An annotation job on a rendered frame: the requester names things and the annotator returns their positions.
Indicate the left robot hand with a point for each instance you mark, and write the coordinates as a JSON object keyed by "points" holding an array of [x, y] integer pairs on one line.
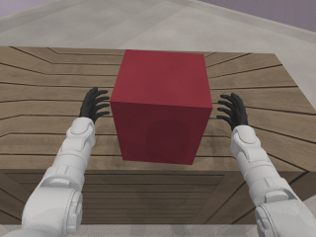
{"points": [[89, 108]]}

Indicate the robot left upper arm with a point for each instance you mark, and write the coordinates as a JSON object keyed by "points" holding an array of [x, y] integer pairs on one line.
{"points": [[51, 212]]}

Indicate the robot left forearm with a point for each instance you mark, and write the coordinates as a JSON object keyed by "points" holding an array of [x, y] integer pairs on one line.
{"points": [[71, 161]]}

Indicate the right robot hand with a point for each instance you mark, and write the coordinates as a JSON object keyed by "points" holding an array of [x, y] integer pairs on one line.
{"points": [[237, 114]]}

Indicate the robot right forearm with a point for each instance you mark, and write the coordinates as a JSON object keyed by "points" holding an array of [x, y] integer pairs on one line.
{"points": [[264, 182]]}

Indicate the pedestal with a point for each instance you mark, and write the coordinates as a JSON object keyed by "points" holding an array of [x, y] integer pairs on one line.
{"points": [[42, 90]]}

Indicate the carton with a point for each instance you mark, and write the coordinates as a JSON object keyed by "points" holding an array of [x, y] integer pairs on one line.
{"points": [[161, 105]]}

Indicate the robot right upper arm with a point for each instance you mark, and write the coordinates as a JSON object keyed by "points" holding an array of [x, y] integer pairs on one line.
{"points": [[284, 218]]}

